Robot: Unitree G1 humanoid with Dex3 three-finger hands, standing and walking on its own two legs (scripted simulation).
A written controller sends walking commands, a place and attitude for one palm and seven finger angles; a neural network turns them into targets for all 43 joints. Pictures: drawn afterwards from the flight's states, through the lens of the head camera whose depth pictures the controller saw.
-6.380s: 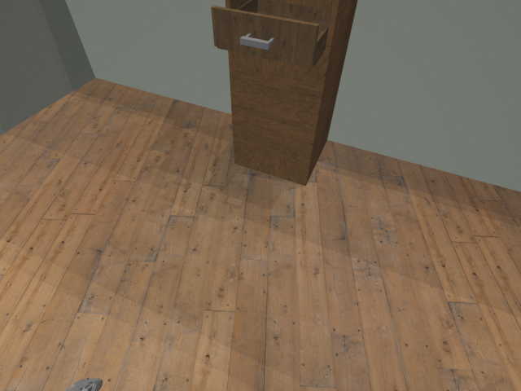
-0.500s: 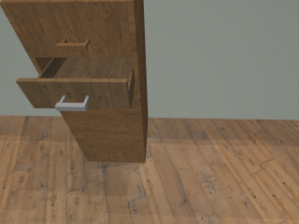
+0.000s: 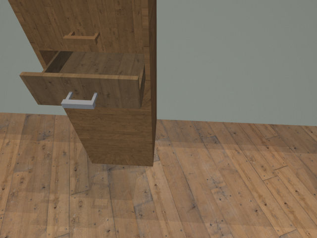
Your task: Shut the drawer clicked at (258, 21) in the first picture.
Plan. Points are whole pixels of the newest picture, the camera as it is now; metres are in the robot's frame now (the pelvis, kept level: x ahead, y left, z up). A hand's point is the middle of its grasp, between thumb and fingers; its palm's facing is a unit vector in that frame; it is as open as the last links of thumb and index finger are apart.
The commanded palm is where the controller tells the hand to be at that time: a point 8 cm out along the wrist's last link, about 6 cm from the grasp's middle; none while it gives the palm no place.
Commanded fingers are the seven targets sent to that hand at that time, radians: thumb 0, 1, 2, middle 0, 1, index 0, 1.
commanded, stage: look again from close up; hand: left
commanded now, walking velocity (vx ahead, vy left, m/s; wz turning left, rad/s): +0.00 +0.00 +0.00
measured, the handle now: (80, 99) +0.52 +0.29 +0.03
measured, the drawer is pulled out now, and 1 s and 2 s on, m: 0.15 0.15 0.15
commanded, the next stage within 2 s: shuffle to correct the standing spot in 0.46 s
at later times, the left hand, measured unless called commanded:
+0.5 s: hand out of the picture +0.05 +0.26 -0.16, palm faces +0.02 -0.96 -0.26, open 7.4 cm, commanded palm none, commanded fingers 0.00 0.90 0.90 -0.20 -0.30 -0.20 -0.30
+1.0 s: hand out of the picture -0.02 +0.24 -0.18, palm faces +0.03 -0.99 -0.16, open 7.4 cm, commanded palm none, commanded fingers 0.00 0.90 0.90 -0.20 -0.30 -0.20 -0.30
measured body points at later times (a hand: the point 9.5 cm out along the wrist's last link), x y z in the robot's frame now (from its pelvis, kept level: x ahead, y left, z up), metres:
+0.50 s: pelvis +0.00 +0.05 +0.00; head -0.02 +0.05 +0.45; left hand +0.04 +0.31 -0.14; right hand +0.06 -0.20 -0.14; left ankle +0.01 +0.15 -0.74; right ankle +0.01 -0.08 -0.74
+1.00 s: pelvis +0.03 +0.08 -0.01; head +0.03 +0.09 +0.44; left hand -0.01 +0.30 -0.17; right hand -0.02 -0.15 -0.16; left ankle +0.01 +0.15 -0.74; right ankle +0.01 -0.06 -0.71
